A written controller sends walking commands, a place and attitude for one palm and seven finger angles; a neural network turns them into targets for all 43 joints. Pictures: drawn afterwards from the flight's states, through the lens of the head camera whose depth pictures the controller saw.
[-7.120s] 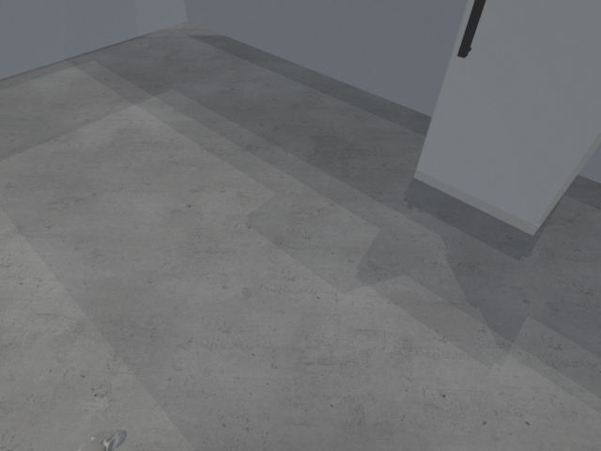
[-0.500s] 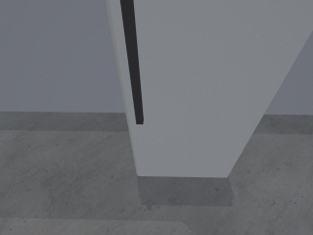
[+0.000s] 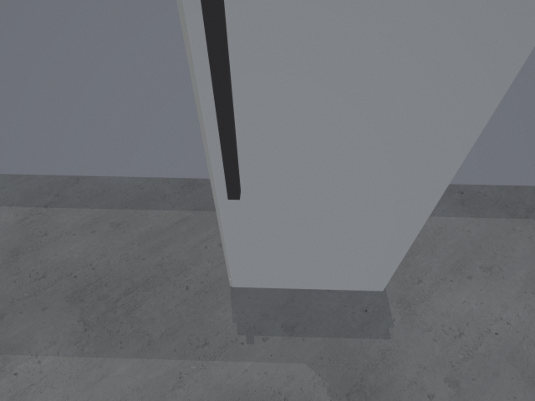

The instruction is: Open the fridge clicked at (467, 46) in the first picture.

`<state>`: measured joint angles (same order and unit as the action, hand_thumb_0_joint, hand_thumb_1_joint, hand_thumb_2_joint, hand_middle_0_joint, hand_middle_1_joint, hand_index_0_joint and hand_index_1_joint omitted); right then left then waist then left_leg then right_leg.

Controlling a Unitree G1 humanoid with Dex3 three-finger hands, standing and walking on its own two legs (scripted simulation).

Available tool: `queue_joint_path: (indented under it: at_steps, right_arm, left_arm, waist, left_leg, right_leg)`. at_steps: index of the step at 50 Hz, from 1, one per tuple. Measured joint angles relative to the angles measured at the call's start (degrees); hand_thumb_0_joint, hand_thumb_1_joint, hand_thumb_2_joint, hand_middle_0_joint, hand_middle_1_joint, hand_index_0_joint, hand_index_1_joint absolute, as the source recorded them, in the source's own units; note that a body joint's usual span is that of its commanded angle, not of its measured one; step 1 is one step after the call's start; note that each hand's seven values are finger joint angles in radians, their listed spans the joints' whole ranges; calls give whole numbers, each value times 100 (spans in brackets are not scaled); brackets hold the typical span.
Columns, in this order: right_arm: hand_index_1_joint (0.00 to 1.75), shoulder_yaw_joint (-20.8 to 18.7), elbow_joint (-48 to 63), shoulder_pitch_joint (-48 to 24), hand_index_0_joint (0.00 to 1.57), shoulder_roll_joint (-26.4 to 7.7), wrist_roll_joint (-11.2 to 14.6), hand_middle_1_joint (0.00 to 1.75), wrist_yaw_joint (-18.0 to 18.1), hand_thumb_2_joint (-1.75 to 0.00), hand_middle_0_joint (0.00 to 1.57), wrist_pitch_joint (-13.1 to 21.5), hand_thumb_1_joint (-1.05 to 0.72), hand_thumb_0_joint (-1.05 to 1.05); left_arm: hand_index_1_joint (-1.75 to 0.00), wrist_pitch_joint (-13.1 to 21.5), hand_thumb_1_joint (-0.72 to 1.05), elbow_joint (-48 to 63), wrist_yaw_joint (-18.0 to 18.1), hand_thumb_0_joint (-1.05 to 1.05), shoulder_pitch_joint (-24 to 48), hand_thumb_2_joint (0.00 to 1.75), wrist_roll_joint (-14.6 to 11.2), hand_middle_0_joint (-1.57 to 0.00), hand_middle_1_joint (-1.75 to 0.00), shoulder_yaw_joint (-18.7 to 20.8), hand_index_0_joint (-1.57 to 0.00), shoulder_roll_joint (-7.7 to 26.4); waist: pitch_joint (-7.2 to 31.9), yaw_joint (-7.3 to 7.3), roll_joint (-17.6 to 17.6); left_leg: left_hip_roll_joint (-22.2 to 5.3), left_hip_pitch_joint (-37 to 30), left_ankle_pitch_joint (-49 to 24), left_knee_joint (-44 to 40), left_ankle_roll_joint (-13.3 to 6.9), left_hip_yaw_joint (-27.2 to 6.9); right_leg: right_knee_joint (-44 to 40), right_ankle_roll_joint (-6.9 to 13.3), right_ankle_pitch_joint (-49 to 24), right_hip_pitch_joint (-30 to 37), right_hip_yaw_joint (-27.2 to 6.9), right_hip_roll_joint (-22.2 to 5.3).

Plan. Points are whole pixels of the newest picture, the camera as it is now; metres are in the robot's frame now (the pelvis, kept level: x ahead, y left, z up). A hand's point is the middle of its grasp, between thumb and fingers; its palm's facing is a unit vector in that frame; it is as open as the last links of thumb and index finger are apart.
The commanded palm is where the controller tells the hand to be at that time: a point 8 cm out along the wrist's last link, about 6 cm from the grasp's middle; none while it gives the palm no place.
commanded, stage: look again from close up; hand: left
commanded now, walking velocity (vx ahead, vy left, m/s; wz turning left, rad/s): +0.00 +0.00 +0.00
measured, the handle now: (227, 107) +0.58 +0.11 +0.14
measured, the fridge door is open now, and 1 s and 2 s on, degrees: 0 0 0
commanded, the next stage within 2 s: shuffle to correct the standing spot in 0.74 s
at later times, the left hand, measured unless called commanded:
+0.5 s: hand out of the picture +0.05 +0.20 -0.18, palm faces +0.00 -0.98 -0.21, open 7.3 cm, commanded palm none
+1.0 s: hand out of the picture +0.02 +0.20 -0.18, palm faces -0.02 -0.98 -0.20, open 7.3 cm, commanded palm none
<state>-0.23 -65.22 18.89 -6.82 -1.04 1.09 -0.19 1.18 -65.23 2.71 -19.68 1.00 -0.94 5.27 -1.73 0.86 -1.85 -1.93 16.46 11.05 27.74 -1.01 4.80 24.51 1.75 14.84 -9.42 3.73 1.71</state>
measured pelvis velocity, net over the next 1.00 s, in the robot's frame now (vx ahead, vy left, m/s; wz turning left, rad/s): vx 0.03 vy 0.02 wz -0.03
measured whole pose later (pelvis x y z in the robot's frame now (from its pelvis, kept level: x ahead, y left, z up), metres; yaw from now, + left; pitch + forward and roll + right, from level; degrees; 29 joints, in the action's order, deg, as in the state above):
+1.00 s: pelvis +0.03 +0.02 +0.00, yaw -2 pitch +0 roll +1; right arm 0.0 -62.7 13.7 -9.5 -1.4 1.3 1.0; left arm -0.3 -62.3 1.2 -18.2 1.6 -0.1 10.7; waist -0.2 -0.6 1.5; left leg 1.0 13.1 14.0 26.8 -3.3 7.8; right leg 29.3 0.5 19.9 -9.5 1.0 -1.5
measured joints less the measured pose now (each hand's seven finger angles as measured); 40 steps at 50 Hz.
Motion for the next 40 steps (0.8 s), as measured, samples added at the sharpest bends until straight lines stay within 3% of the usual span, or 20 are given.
queue_joint_path:
  at_steps: [5,11,22,40]
  right_arm:
    - [30,26,306,-57,20,-93,-74,30,-7,-90,20,76,-91,1]
    - [30,50,349,-93,20,-227,-48,30,42,-90,20,132,-94,2]
    - [30,70,408,-403,20,-304,-21,30,44,-90,20,204,-92,1]
    - [30,65,301,-663,20,-333,2,30,30,-90,20,194,-91,0]
  left_arm:
    - [-30,72,91,133,-23,0,13,90,-9,-20,-30,-8,-21,57]
    - [-30,73,91,325,-11,0,147,90,-9,-20,-30,29,-20,198]
    - [-30,8,91,497,-42,0,342,90,-7,-19,-30,66,-20,456]
    - [-30,-70,91,355,-93,0,307,90,5,-20,-30,51,-20,556]
  waist:
    - [69,60,-64]
    - [195,-50,3]
    - [135,-88,217]
    - [51,-160,285]
  left_leg:
    - [66,173,273,414,-114,-41]
    - [196,19,386,379,-180,77]
    - [242,-166,374,156,-209,190]
    - [258,-345,297,-56,-232,238]
  right_leg:
    - [433,-34,308,-157,40,-80]
    - [605,-130,493,-122,-69,-224]
    - [452,-176,477,-6,-183,-266]
    - [228,-209,369,160,-232,-273]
